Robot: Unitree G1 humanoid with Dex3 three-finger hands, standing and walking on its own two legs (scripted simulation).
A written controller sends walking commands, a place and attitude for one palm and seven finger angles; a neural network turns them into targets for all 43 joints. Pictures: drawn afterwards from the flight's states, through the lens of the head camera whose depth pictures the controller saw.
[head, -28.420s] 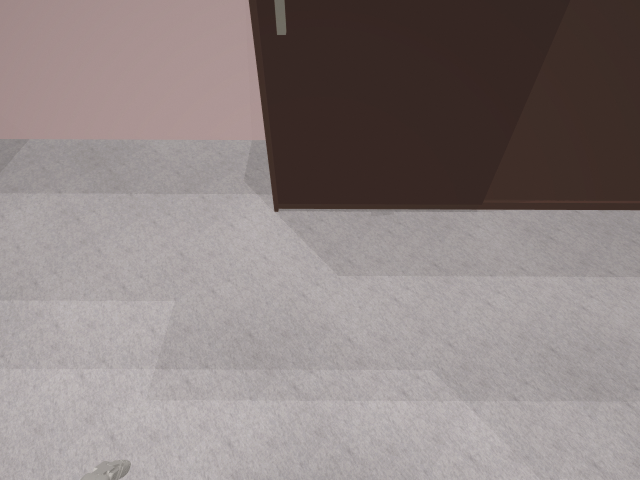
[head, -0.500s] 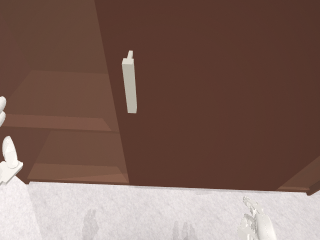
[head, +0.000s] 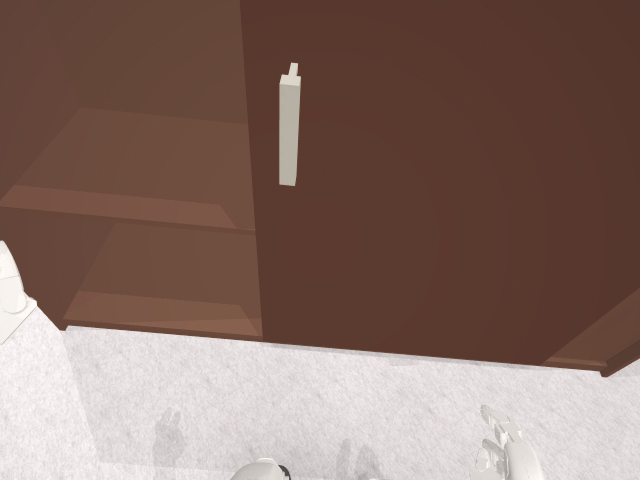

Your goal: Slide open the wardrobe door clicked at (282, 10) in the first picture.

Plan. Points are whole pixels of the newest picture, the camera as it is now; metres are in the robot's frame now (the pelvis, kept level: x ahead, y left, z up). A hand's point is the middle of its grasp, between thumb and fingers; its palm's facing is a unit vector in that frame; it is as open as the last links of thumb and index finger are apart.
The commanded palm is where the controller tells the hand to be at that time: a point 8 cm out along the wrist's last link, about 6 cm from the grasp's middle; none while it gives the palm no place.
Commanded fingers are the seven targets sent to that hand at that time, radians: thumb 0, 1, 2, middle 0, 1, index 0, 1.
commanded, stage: step back with the hand held close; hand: left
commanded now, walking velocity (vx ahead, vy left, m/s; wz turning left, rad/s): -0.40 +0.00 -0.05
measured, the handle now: (290, 126) +0.58 +0.09 +0.13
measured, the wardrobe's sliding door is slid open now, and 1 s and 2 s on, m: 0.65 0.65 0.65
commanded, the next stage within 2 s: stop stepping back and stand still in 0.08 s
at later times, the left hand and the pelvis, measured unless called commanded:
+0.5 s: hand out of the picture +0.15 +0.27 +0.19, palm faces +0.31 -0.84 -0.46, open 7.4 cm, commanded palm +0.10 +0.31 +0.19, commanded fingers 0.00 0.90 0.90 -0.20 -0.30 -0.20 -0.30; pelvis -0.07 +0.02 +0.03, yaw -5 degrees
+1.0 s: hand out of the picture +0.17 +0.28 +0.18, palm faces +0.33 -0.80 -0.50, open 7.4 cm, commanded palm +0.11 +0.32 +0.19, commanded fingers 0.00 0.90 0.90 -0.20 -0.30 -0.20 -0.30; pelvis -0.07 +0.04 +0.01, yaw -6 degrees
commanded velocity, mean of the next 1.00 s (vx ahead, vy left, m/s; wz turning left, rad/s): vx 0.03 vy -0.03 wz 0.00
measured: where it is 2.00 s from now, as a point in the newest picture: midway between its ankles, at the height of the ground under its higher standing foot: outside the picture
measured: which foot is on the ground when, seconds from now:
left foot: down 0.00-0.12, up 0.14-0.26, down 0.28-0.56, up 0.58-0.72, down 0.74-1.00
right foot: up 0.00-0.10, down 0.12-0.30, up 0.32-0.52, down 0.54-1.00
